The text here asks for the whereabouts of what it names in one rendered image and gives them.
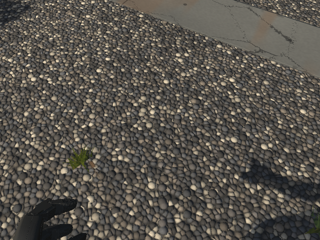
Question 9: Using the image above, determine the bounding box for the robot left hand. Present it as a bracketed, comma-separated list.
[13, 198, 87, 240]

